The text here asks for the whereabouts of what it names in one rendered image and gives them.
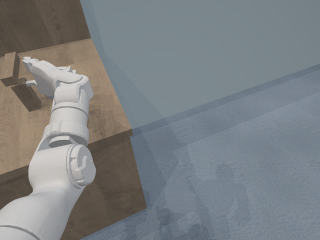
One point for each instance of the left robot hand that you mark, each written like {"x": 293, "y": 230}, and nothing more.
{"x": 44, "y": 74}

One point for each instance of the counter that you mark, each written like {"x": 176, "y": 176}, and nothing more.
{"x": 56, "y": 31}

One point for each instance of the left robot forearm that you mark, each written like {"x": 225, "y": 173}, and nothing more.
{"x": 69, "y": 112}

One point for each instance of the robot left upper arm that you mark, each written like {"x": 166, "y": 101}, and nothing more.
{"x": 58, "y": 177}

